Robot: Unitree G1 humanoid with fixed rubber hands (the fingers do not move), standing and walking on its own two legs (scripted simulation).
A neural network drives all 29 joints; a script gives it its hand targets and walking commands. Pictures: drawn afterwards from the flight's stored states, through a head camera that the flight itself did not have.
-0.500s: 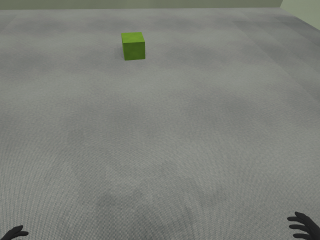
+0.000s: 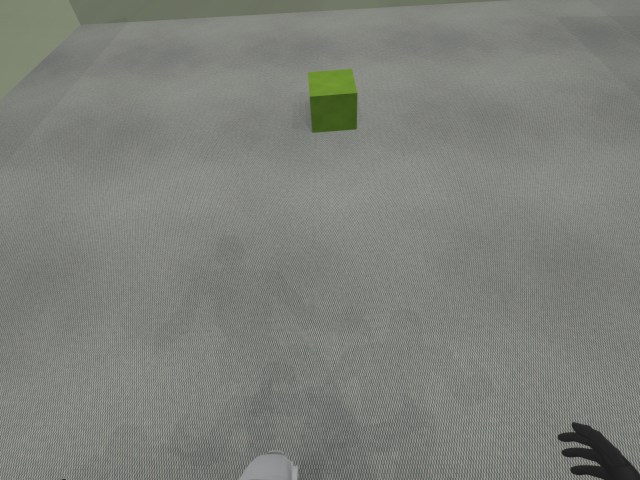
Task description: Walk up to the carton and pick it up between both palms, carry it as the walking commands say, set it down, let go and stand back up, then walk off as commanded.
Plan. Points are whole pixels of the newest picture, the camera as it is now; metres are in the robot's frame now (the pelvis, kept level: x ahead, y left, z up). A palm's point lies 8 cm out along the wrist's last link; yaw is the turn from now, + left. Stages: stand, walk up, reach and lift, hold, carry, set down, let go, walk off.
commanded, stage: walk up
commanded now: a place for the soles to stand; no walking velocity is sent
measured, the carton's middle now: (332, 100) +2.08 +0.05 -0.67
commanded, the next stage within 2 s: none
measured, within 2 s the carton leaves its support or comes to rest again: neither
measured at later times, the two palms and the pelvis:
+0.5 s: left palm (139, 279) +0.45 +0.36 -0.08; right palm (545, 305) +0.38 -0.31 -0.06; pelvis +0.31 +0.04 +0.00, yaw +1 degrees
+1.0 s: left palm (156, 210) +0.62 +0.39 -0.08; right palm (465, 148) +0.79 -0.29 -0.07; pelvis +0.61 +0.03 -0.01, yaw +4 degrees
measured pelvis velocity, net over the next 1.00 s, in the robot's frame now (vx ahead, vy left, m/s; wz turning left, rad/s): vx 0.61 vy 0.03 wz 0.07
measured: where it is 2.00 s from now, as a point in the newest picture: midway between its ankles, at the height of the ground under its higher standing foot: (332, 243)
